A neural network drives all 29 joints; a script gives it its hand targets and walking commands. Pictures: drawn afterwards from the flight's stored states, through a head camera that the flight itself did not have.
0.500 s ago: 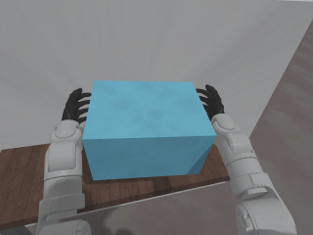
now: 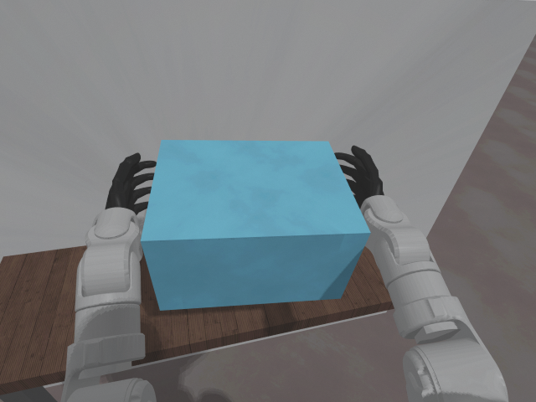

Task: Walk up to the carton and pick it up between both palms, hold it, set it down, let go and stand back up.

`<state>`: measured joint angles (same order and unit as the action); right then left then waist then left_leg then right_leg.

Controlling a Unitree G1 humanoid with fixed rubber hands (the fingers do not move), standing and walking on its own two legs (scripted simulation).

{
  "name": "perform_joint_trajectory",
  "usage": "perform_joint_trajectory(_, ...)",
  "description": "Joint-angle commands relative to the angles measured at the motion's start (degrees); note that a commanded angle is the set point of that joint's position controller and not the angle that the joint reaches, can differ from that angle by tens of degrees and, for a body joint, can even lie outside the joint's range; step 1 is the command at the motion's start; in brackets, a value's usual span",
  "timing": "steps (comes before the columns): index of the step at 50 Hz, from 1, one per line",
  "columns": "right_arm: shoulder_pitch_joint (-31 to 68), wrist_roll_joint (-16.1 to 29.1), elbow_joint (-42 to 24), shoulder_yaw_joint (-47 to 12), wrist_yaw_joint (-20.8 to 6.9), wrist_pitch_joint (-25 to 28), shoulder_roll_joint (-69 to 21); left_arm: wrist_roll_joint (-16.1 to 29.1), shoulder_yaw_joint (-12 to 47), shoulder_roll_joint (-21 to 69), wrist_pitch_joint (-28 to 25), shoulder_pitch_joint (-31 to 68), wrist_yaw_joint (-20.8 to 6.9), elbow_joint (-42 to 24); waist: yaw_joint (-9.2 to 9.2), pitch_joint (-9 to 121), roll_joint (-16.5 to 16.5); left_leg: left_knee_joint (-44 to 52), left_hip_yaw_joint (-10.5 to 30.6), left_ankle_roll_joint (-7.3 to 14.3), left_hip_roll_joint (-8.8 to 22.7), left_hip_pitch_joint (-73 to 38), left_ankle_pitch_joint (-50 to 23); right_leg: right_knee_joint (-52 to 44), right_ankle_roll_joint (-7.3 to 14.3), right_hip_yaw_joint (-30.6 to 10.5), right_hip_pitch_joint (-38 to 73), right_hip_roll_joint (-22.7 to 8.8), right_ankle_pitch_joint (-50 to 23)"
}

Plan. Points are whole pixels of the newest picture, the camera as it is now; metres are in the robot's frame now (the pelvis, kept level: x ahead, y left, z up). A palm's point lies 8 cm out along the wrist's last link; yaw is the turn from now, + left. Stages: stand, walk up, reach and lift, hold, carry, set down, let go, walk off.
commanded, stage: hold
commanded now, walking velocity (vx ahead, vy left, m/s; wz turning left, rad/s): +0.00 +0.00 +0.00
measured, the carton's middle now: (250, 219) +0.35 +0.01 +0.14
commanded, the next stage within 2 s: none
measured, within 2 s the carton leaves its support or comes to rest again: neither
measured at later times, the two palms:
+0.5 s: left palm (124, 210) +0.35 +0.19 +0.17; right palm (367, 198) +0.36 -0.16 +0.18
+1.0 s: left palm (124, 210) +0.35 +0.19 +0.17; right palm (368, 198) +0.36 -0.16 +0.18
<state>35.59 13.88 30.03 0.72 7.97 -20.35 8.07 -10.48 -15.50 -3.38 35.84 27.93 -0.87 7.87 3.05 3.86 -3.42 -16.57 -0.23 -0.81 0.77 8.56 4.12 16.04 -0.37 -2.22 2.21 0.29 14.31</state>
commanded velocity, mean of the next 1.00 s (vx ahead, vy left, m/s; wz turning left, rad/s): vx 0.00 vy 0.00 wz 0.00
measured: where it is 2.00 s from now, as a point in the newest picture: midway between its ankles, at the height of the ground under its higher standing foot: outside the picture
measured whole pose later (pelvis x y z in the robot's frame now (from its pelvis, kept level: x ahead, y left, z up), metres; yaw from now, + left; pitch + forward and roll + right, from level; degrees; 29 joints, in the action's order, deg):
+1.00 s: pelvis +0.00 +0.00 +0.00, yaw +0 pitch -4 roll +0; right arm 34.8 13.9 28.4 0.4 8.3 -20.9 8.1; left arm -10.7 -15.7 -3.1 36.2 27.4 -1.4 6.6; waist 3.0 3.4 -3.5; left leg -16.5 -0.4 -0.8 0.9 8.1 4.2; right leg 15.9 -0.3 -2.4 2.6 0.3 14.3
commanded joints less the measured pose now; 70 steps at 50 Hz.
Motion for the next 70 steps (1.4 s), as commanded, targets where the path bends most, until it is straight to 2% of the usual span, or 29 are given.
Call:
perform_joint_trajectory(1,41.1,4.5,-20.2,-22.4,-5.6,3.1,-34.4,8.7,30.9,32.1,-4.0,41.0,-8.5,-11.1,0.65,19.8,4.8,-2.7,-0.5,-0.8,-1.9,-25.3,-11.6,-4.8,-3.4,3.7,-16.2,2.0,-17.7)
perform_joint_trajectory(5,40.9,4.6,-20.4,-22.6,-5.7,3.0,-34.0,8.7,31.0,32.3,-3.7,39.9,-8.5,-11.1,0.51,19.8,5.2,-2.8,-0.5,-0.8,-1.9,-25.3,-11.8,-4.7,-3.0,3.8,-15.9,2.0,-16.5)
perform_joint_trajectory(8,41.6,4.9,-21.8,-23.3,-5.7,3.1,-34.5,8.7,30.7,32.4,-3.7,39.3,-8.6,-10.9,-0.02,19.9,4.2,-3.0,-0.5,-0.6,-2.1,-24.9,-12.9,-4.5,-3.4,3.4,-15.4,1.9,-19.3)
perform_joint_trajectory(11,41.5,4.7,-21.2,-23.2,-5.6,3.0,-34.2,8.1,30.0,31.6,-3.6,39.0,-8.8,-10.0,-0.10,18.6,3.8,-2.5,-0.4,-0.3,-1.9,-24.3,-11.3,-4.5,-3.6,3.4,-15.6,1.7,-18.5)
perform_joint_trajectory(16,41.2,5.8,-23.9,-24.3,-5.4,3.2,-34.4,9.1,31.7,31.8,-3.7,39.1,-8.3,-13.5,0.02,22.2,4.5,-3.7,-0.5,-0.9,-2.1,-26.1,-15.0,-4.1,-3.5,3.6,-14.6,2.2,-21.6)
perform_joint_trajectory(20,39.9,4.9,-21.3,-23.1,-5.4,2.6,-33.8,8.4,30.4,31.2,-3.3,38.9,-8.7,-11.9,0.05,18.1,4.4,-2.4,-0.8,-0.6,-2.0,-24.3,-11.0,-4.7,-3.6,3.6,-15.8,1.7,-18.2)
perform_joint_trajectory(25,41.4,4.3,-21.9,-22.6,-5.6,2.9,-33.7,9.1,31.2,31.9,-3.5,40.1,-8.8,-11.5,0.62,20.1,4.5,-2.6,-0.6,-0.8,-1.9,-25.3,-11.2,-4.6,-3.2,3.7,-16.5,2.0,-16.9)
perform_joint_trajectory(27,41.6,5.0,-23.9,-23.6,-5.5,3.3,-34.1,9.4,32.0,32.4,-3.7,39.6,-8.6,-12.9,0.73,22.1,4.8,-3.6,-0.4,-1.0,-2.1,-26.4,-14.3,-4.1,-3.3,3.7,-15.2,2.3,-20.1)
perform_joint_trajectory(28,41.1,5.1,-23.8,-23.6,-5.4,3.2,-34.2,9.2,31.6,32.2,-3.7,39.3,-8.5,-13.1,0.22,21.5,4.8,-3.6,-0.4,-1.0,-2.1,-25.7,-14.9,-4.0,-3.5,3.6,-14.8,2.1,-21.3)
perform_joint_trajectory(30,40.1,5.4,-23.4,-24.2,-5.1,2.9,-34.4,8.9,31.1,31.4,-3.5,38.5,-8.7,-13.1,0.35,21.0,3.9,-3.6,-0.4,-0.8,-2.2,-25.2,-14.9,-3.9,-3.7,3.5,-13.8,2.0,-22.9)
perform_joint_trajectory(32,39.7,4.8,-21.5,-23.4,-5.0,2.4,-33.7,8.3,30.1,30.9,-3.1,37.7,-9.1,-11.0,0.32,18.6,3.6,-2.5,-0.7,-0.5,-2.2,-24.3,-11.8,-4.3,-3.9,3.5,-14.5,1.8,-20.8)
perform_joint_trajectory(34,39.9,4.7,-21.2,-23.1,-5.2,2.6,-33.7,8.6,30.7,31.3,-3.2,39.1,-9.2,-11.7,0.73,18.9,4.9,-2.3,-0.7,-0.7,-2.0,-24.5,-11.1,-4.5,-3.4,3.6,-15.5,1.6,-18.6)
perform_joint_trajectory(38,40.5,5.1,-23.0,-24.0,-5.0,2.9,-34.5,8.8,30.6,31.1,-3.6,39.0,-9.2,-12.4,0.30,20.2,3.8,-3.0,-0.7,-0.6,-2.3,-25.1,-13.3,-4.2,-3.9,3.4,-14.2,1.6,-22.2)
perform_joint_trajectory(39,40.5,5.2,-23.1,-23.6,-5.0,3.0,-34.3,8.9,31.0,31.4,-3.7,39.4,-9.1,-12.4,0.66,20.3,4.5,-3.0,-0.6,-0.8,-2.2,-25.0,-12.9,-4.0,-3.8,3.6,-14.5,1.8,-21.3)
perform_joint_trajectory(40,41.2,5.1,-23.4,-24.0,-5.1,3.1,-34.3,8.7,30.7,31.3,-3.7,39.4,-9.1,-12.0,0.04,20.4,4.3,-2.9,-0.8,-0.6,-2.3,-24.9,-12.5,-4.3,-3.8,3.4,-14.4,1.7,-20.8)
perform_joint_trajectory(43,40.6,5.3,-23.2,-24.2,-5.2,3.2,-34.5,8.8,31.0,31.4,-3.9,39.3,-8.8,-13.0,0.15,20.9,4.5,-3.3,-0.7,-0.7,-2.3,-25.4,-14.2,-3.9,-3.7,3.4,-14.5,1.9,-22.0)
perform_joint_trajectory(45,41.4,5.0,-22.8,-23.7,-5.1,3.1,-33.7,8.3,30.0,31.1,-3.4,38.4,-9.0,-10.8,-0.29,19.3,3.9,-2.7,-0.8,-0.6,-2.2,-24.9,-12.0,-4.5,-3.8,3.6,-14.8,1.8,-19.7)
perform_joint_trajectory(48,41.0,4.9,-21.6,-23.6,-5.3,3.0,-34.3,8.2,29.8,30.7,-3.4,38.7,-9.0,-11.0,-0.39,19.5,3.7,-2.3,-1.1,-0.3,-2.2,-24.1,-10.9,-4.5,-3.6,3.5,-14.6,1.8,-18.8)
perform_joint_trajectory(52,41.5,4.7,-22.2,-23.3,-5.5,3.5,-34.6,9.1,31.2,32.3,-4.0,40.6,-8.8,-12.3,0.40,21.0,4.8,-3.2,-0.6,-0.9,-2.0,-25.9,-12.9,-4.3,-3.5,3.7,-15.9,2.0,-19.3)
perform_joint_trajectory(55,40.9,4.2,-20.3,-22.1,-5.5,3.3,-33.6,8.6,30.9,31.8,-3.7,40.4,-8.7,-10.6,0.90,19.4,5.6,-2.7,-0.7,-1.1,-1.8,-25.6,-11.3,-4.9,-3.0,3.8,-17.1,1.9,-16.6)
perform_joint_trajectory(56,42.1,4.4,-21.6,-22.6,-5.6,3.4,-33.5,8.5,30.4,32.2,-3.5,39.4,-8.7,-10.2,0.14,19.6,4.7,-2.6,-0.7,-0.9,-1.8,-25.3,-11.4,-4.8,-3.2,4.0,-16.4,2.1,-16.5)
perform_joint_trajectory(58,41.9,4.4,-21.0,-22.3,-5.7,3.4,-33.7,8.8,30.8,32.1,-3.8,40.6,-8.6,-11.1,0.29,20.1,5.0,-2.7,-0.7,-1.0,-1.9,-25.4,-11.5,-4.7,-3.0,4.0,-16.3,2.1,-16.1)
perform_joint_trajectory(59,42.3,5.1,-22.8,-22.0,-5.0,3.5,-34.4,9.4,33.4,31.0,-3.5,41.8,-8.6,-11.9,3.20,21.9,6.5,-3.6,0.1,-1.5,-1.5,-26.6,-15.2,-3.3,-3.1,5.0,-14.7,3.0,-21.0)
perform_joint_trajectory(60,42.5,5.7,-23.3,-22.6,-4.5,3.2,-33.6,9.6,33.1,31.1,-3.5,40.8,-8.4,-12.5,2.15,22.0,6.9,-4.1,0.5,-1.8,-1.9,-26.4,-16.0,-3.6,-3.2,4.9,-14.2,2.7,-21.2)
perform_joint_trajectory(61,42.2,6.0,-22.9,-22.9,-4.3,2.8,-33.6,9.7,32.8,31.1,-3.4,41.7,-8.4,-12.4,2.58,21.5,6.5,-3.8,0.3,-1.7,-1.9,-26.5,-15.3,-3.7,-3.5,4.7,-15.0,2.5,-21.0)
perform_joint_trajectory(70,45.6,5.3,-19.3,-22.0,-4.8,2.5,-34.8,8.2,28.9,30.9,-3.8,43.7,-9.0,-7.2,0.18,20.3,4.8,-2.1,0.1,0.0,-1.5,-24.8,-9.6,-4.4,-3.5,4.7,-16.5,2.4,-15.2)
